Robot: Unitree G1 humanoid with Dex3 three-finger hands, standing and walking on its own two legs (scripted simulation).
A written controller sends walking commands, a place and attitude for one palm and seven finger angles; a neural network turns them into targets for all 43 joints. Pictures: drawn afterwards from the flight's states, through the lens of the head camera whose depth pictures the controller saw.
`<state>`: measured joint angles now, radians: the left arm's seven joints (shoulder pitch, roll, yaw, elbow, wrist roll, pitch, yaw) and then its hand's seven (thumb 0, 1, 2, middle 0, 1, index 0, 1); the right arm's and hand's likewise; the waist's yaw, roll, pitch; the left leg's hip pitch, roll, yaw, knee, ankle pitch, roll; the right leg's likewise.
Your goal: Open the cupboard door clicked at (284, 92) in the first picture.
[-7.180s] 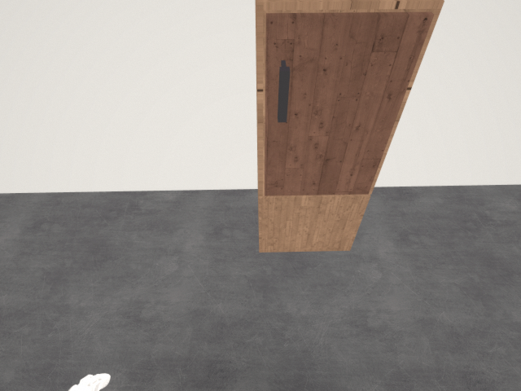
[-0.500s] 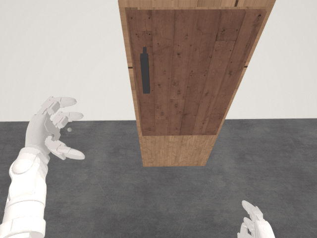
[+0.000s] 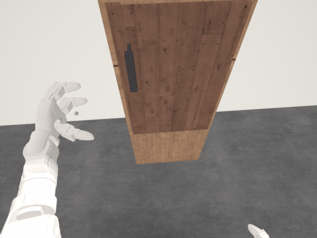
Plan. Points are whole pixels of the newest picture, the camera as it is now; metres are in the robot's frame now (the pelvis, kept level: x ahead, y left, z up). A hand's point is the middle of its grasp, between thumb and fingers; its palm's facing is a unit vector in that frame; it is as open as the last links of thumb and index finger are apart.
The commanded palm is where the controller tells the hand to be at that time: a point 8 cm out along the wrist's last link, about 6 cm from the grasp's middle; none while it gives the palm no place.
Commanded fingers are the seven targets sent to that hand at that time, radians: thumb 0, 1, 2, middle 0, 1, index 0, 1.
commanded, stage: move the hooked fingers beside the handle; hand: left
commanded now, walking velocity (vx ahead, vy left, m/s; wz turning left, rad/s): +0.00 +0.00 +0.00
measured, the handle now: (131, 68) +0.58 +0.10 +0.08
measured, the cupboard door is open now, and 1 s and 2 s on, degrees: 0 0 0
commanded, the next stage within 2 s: slide the fingers in behind the handle in 1.66 s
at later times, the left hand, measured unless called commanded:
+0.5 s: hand (96, 93) +0.47 +0.19 +0.09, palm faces +0.07 -1.00 +0.01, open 14.0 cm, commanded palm +0.44 +0.24 +0.09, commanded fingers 0.00 -0.50 0.30 -0.30 -1.20 -0.30 -1.20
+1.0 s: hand (113, 76) +0.54 +0.15 +0.09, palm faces +0.08 -1.00 +0.01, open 14.0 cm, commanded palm +0.50 +0.21 +0.08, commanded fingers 0.00 -0.50 0.30 -0.30 -1.20 -0.30 -1.20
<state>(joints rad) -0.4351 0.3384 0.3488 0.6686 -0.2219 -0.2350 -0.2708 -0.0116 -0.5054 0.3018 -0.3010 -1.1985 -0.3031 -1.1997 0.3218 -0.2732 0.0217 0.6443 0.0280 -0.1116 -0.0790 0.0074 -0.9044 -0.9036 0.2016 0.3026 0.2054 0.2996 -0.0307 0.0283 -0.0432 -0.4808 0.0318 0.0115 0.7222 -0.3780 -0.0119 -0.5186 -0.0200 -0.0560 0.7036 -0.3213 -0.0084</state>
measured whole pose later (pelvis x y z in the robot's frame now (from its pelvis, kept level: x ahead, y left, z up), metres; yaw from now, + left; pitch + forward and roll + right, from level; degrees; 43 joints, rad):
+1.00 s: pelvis +0.00 +0.01 -0.02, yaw -2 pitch +19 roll -1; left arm -1.02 0.46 0.43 1.23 -0.03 -0.37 -0.07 -0.01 -0.50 0.30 -0.30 -1.20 -0.30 -1.20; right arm 0.45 -0.26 0.02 0.64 -0.05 0.02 0.01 0.00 -0.91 -0.90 0.20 0.30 0.21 0.30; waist -0.19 0.03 -0.08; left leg -0.78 0.05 0.03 0.87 -0.42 0.00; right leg -0.82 -0.01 -0.03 0.81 -0.33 0.00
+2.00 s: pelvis -0.01 +0.00 -0.02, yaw -1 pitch +18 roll -1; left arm -0.98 0.39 0.36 1.21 -0.03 -0.39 -0.01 -0.01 -0.50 0.30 -0.30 -1.20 -0.30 -1.20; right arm 0.43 -0.26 0.01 0.64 -0.04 0.02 0.01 0.00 -0.91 -0.90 0.20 0.30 0.20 0.30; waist -0.17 0.03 -0.07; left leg -0.76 0.05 0.02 0.86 -0.41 -0.01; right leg -0.79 0.00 -0.04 0.82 -0.33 -0.01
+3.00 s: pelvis +0.00 +0.00 -0.02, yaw -1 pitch +19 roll +0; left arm -0.99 0.25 0.29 1.17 0.00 -0.40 0.16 -0.01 -0.50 0.30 -0.30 -1.20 -0.29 -1.20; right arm 0.41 -0.24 -0.01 0.65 -0.07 0.03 0.04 0.00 -0.91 -0.90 0.20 0.30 0.20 0.30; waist -0.17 0.04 -0.09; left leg -0.75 0.05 0.02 0.85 -0.43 -0.01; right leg -0.79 -0.01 -0.03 0.82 -0.35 -0.01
